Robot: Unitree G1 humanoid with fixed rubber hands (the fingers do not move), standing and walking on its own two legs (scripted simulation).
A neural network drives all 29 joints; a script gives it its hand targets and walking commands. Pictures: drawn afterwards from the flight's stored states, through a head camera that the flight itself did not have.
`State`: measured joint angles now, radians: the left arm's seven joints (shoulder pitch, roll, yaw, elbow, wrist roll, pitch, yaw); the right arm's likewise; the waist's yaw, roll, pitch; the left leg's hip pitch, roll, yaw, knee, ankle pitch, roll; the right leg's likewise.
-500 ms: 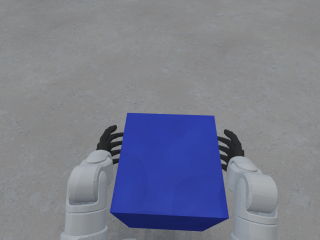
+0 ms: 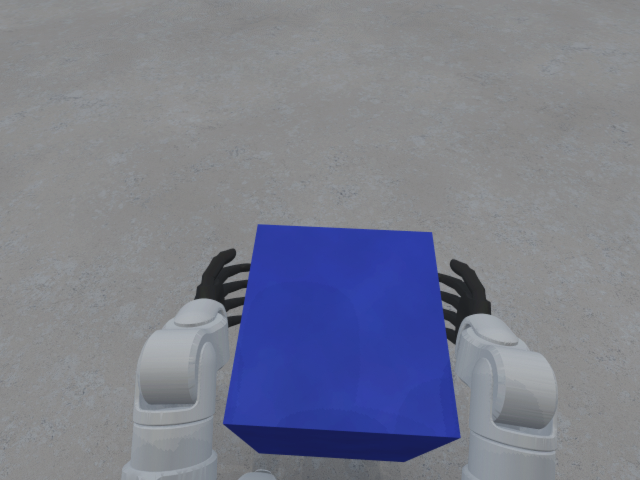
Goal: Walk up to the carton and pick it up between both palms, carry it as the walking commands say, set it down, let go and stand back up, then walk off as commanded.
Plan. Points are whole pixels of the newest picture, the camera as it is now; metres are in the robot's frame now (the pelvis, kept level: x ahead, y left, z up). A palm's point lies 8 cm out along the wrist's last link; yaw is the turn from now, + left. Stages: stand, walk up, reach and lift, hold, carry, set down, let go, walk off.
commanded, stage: carry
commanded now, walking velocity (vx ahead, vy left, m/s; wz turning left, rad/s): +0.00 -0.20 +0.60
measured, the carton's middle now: (337, 353) +0.27 -0.01 +0.01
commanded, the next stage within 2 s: none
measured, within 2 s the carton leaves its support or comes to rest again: neither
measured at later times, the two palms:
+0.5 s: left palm (190, 401) +0.18 +0.14 +0.09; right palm (456, 307) +0.28 -0.13 +0.10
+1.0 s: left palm out of the picture +0.12 +0.06 +0.08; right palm (481, 302) +0.30 -0.17 +0.09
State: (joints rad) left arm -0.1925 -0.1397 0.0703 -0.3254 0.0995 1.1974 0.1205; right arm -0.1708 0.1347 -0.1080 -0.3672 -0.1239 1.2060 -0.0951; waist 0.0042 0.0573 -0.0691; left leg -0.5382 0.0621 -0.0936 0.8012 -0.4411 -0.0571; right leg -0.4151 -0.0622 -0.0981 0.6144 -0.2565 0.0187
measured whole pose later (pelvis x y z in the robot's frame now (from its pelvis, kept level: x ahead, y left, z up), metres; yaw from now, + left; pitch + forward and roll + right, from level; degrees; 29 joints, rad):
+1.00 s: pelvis -0.01 -0.22 +0.00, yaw +36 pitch +5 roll +0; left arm -0.15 -0.13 0.09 -0.34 0.13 1.21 0.10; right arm -0.20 0.14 -0.08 -0.30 -0.12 1.20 -0.10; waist 0.00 -0.04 -0.08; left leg -0.38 0.01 0.12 0.61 -0.31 0.04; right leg -0.48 -0.09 -0.19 0.80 -0.47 0.02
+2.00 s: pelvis +0.01 -0.30 +0.00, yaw +37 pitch +3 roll +0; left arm -0.19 -0.14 0.09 -0.30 0.13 1.22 0.10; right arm -0.20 0.14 -0.10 -0.30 -0.12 1.22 -0.10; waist 0.00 0.00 -0.07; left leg -0.39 0.14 0.06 0.61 -0.25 -0.08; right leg -0.41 -0.02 -0.15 0.61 -0.25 -0.06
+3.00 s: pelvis +0.01 -0.33 +0.00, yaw +39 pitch +5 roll +0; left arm -0.19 -0.14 0.10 -0.33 0.13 1.22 0.11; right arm -0.20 0.14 -0.09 -0.31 -0.12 1.20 -0.10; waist -0.01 -0.02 -0.08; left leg -0.38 0.08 0.17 0.62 -0.31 0.01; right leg -0.48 -0.03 -0.22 0.62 -0.24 -0.08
